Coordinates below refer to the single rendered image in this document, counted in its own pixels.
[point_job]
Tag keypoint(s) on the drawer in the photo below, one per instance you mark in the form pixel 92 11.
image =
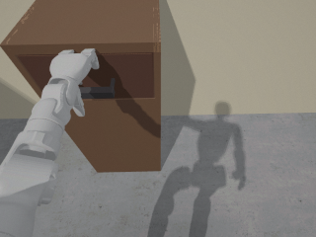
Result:
pixel 133 72

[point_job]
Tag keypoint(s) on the handle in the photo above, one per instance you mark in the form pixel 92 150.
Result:
pixel 99 92

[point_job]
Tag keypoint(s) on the left robot forearm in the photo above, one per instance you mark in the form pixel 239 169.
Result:
pixel 42 133

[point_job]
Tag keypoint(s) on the cabinet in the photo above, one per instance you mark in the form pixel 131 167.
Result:
pixel 115 135

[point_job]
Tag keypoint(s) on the left robot upper arm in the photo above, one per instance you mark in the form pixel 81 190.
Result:
pixel 26 183

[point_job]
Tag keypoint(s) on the robot left hand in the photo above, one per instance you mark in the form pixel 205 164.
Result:
pixel 76 66

